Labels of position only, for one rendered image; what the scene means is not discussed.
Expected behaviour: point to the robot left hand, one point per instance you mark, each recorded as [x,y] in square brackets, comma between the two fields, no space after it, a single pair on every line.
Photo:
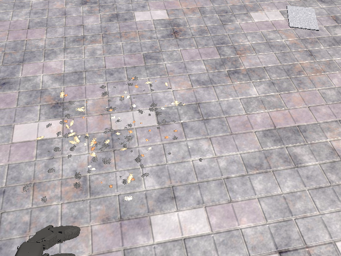
[46,238]

